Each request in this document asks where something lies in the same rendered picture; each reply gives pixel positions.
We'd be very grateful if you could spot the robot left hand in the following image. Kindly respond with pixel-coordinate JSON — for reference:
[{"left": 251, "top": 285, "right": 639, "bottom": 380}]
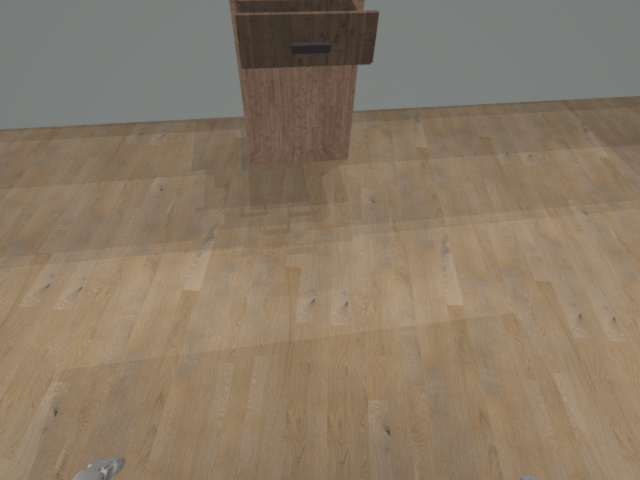
[{"left": 72, "top": 456, "right": 125, "bottom": 480}]

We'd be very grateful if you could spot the cabinet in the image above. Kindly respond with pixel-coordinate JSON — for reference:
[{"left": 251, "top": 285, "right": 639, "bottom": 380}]
[{"left": 229, "top": 0, "right": 365, "bottom": 166}]

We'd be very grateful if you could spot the handle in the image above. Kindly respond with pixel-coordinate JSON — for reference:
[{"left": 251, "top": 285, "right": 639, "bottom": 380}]
[{"left": 291, "top": 39, "right": 330, "bottom": 54}]

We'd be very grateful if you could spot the drawer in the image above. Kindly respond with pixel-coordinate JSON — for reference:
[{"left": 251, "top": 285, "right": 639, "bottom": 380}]
[{"left": 235, "top": 0, "right": 379, "bottom": 69}]

